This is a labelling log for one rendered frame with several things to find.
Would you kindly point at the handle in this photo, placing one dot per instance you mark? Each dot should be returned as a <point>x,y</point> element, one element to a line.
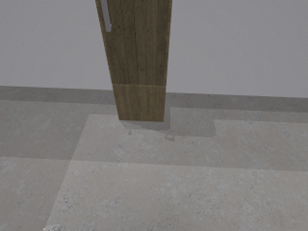
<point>105,11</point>

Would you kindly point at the cupboard door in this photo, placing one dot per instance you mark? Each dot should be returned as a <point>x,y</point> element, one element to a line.
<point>137,41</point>

